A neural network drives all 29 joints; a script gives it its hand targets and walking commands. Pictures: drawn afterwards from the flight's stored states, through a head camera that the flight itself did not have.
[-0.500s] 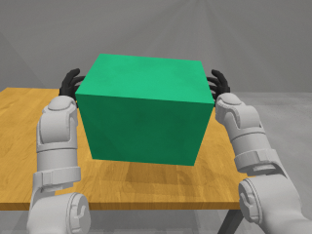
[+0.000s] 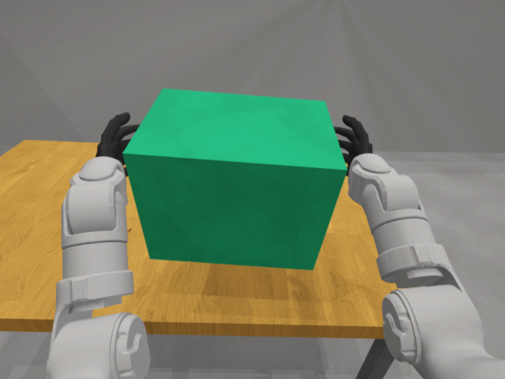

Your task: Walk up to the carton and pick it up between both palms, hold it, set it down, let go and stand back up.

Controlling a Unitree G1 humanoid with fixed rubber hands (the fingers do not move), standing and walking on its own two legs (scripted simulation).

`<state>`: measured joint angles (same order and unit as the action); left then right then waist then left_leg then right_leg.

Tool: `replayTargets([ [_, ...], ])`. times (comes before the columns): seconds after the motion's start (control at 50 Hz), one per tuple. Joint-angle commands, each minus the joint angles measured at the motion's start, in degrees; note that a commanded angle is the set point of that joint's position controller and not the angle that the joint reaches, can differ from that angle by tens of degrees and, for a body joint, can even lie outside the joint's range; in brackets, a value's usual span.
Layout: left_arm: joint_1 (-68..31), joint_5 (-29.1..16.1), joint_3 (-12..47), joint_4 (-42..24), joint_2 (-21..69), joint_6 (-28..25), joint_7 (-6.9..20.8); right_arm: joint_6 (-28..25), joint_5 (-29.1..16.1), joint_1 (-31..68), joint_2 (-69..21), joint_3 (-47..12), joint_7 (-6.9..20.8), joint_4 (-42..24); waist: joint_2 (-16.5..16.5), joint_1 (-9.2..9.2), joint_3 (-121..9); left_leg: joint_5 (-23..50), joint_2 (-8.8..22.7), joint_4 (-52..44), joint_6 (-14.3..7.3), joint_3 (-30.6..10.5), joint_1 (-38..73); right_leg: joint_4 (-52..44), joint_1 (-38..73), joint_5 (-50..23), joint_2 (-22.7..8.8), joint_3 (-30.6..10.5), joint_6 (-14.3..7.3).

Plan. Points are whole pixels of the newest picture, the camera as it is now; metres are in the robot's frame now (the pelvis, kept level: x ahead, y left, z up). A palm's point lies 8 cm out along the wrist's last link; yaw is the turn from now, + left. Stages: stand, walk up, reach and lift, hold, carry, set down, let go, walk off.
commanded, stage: hold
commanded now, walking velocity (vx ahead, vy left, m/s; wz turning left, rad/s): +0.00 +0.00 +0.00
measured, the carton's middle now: (238, 179) +0.40 +0.00 +0.20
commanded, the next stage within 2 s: none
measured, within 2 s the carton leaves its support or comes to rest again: neither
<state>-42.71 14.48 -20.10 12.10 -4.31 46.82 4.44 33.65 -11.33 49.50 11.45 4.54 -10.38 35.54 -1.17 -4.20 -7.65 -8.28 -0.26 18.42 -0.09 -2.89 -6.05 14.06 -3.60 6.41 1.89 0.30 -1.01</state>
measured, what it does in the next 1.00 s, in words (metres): stands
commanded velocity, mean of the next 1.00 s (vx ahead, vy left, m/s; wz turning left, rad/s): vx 0.00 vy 0.00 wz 0.00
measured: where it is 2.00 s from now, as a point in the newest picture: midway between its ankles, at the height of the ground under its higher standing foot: outside the picture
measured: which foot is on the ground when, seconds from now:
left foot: down 0.00-1.00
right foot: down 0.00-1.00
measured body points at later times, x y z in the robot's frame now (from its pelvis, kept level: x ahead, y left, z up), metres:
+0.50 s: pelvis +0.01 +0.00 +0.00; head -0.07 +0.02 +0.44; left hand +0.37 +0.18 +0.25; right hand +0.38 -0.19 +0.25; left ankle +0.02 +0.12 -0.75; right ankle +0.02 -0.11 -0.75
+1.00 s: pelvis +0.00 +0.00 +0.00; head -0.08 +0.02 +0.44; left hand +0.37 +0.18 +0.25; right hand +0.38 -0.19 +0.25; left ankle +0.02 +0.12 -0.75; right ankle +0.02 -0.11 -0.75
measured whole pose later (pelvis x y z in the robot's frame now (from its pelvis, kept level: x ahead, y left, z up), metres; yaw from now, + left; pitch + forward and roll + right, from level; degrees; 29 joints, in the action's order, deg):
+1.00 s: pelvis +0.00 +0.00 +0.00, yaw +0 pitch -5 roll -1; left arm -41.3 14.8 -19.9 10.3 -4.1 47.5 4.7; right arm 33.3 -12.1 48.7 11.5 3.9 -10.4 34.8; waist -1.6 -4.6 -7.1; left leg -8.6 -0.2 18.4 -0.1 -3.0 -5.0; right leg 13.7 -2.3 6.7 2.0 0.2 -1.0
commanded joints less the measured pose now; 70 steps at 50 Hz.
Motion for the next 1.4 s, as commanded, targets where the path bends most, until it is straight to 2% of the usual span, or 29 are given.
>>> replayTargets([
  [0.0,-39.9,-10.2,22.1,-4.9,26.4,-2.9,10.4,-4.8,-10.3,45.1,-30.4,-14.1,11.4,-19.3,1.3,0.23,-17.5,6.3,-1.4,-2.9,0.1,1.8,0.7,-0.7,9.5,-4.1,1.1,-0.6,0.7],
  [0.22,-39.9,-11.2,24.2,-8.6,26.8,-3.0,10.3,-4.6,-11.8,43.1,-29.7,-14.4,10.9,-21.1,2.9,-1.08,-18.4,11.8,-1.7,-1.2,1.4,1.7,3.3,-0.5,9.4,-8.2,1.3,-0.5,0.9],
  [0.34,-39.1,-11.4,24.9,-10.8,26.7,-2.7,9.9,-4.4,-12.3,42.2,-29.5,-15.1,10.7,-23.1,3.0,-1.11,-19.0,13.1,-1.8,-0.9,1.6,1.7,3.8,-0.2,9.8,-9.4,1.5,-0.2,1.0],
  [0.5,-38.4,-11.1,24.8,-11.3,26.4,-2.4,9.6,-4.3,-12.2,42.1,-29.6,-15.7,10.9,-24.0,2.2,-0.59,-18.6,11.8,-1.7,-1.4,1.2,1.8,3.4,-0.3,9.5,-8.2,1.5,-0.2,1.1],
  [0.74,-39.4,-10.8,24.1,-9.0,26.5,-2.5,10.0,-4.5,-10.9,43.0,-30.0,-14.7,11.3,-21.6,2.0,-0.53,-17.8,8.0,-1.6,-2.4,0.6,2.0,2.2,-0.7,9.0,-5.7,1.1,-0.5,1.0],
  [1.38,-39.0,-10.9,24.5,-9.8,26.6,-2.6,9.9,-4.7,-11.3,42.5,-29.7,-15.0,11.2,-22.4,2.3,-0.76,-18.2,10.3,-1.6,-1.8,1.0,1.9,3.3,-0.6,9.0,-7.0,1.3,-0.3,1.0],
])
